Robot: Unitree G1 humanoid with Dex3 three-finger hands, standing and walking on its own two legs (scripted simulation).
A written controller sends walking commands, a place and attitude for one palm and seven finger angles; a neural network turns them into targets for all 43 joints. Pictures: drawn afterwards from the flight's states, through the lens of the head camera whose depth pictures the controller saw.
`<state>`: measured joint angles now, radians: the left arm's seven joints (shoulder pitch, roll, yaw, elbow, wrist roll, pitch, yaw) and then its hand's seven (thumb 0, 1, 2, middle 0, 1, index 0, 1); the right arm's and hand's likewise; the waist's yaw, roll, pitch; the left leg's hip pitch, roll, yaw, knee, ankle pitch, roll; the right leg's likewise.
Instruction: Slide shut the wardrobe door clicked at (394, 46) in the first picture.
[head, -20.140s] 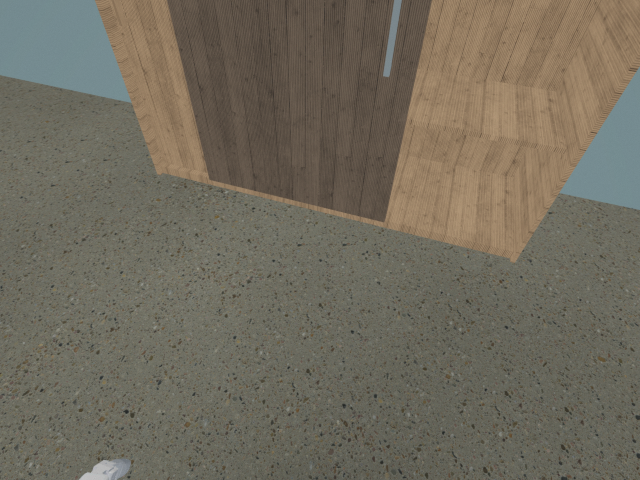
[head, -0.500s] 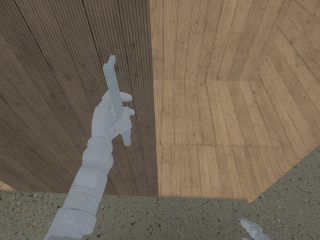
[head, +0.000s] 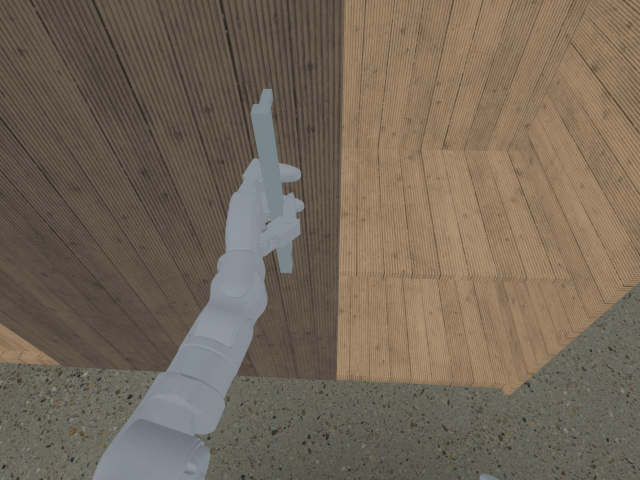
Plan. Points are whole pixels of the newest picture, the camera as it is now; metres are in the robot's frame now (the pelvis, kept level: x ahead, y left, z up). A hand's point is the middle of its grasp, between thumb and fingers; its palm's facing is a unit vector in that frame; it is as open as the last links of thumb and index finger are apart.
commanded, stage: step sideways, sliding the door along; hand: left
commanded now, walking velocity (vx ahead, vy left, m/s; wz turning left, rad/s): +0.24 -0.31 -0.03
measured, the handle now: (278, 196) +0.45 +0.08 +0.10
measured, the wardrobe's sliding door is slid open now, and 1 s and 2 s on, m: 0.51 0.41 0.06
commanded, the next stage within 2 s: none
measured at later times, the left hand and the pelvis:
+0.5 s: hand (332, 220) +0.40 +0.00 +0.11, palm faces -0.11 -0.98 -0.14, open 5.6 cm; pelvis -0.01 -0.06 +0.01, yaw -1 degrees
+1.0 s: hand (378, 218) +0.41 -0.05 +0.11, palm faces +0.18 -0.98 -0.12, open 5.8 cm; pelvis +0.00 -0.20 -0.01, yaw +5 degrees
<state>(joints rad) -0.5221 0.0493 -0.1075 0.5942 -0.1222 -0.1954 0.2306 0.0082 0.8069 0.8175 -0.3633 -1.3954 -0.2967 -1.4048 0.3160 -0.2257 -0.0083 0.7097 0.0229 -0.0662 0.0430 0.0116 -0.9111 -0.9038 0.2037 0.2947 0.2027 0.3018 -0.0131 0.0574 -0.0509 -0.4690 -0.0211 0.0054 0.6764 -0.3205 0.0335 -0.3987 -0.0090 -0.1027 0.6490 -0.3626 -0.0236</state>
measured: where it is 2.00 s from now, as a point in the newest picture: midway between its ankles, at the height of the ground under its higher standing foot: outside the picture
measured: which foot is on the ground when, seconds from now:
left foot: down 0.00-0.90, up 0.92-1.00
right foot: down 0.00-0.60, up 0.62-0.82, down 0.84-1.00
